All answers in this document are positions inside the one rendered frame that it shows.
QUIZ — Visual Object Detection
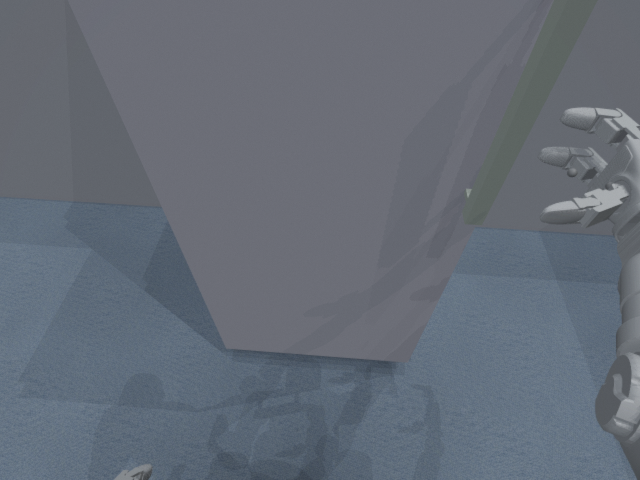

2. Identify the robot right upper arm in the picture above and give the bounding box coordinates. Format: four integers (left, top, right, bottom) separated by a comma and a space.
595, 352, 640, 480

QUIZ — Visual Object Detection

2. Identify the handle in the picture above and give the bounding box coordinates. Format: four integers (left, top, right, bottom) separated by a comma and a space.
462, 0, 598, 225

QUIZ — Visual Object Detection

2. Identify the fridge door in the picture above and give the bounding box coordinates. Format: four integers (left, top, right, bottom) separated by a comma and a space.
68, 0, 554, 363

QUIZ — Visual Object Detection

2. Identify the right robot forearm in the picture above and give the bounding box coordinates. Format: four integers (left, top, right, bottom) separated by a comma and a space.
612, 202, 640, 358

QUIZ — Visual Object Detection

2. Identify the robot right hand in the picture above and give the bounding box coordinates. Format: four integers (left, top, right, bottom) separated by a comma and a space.
538, 108, 640, 228

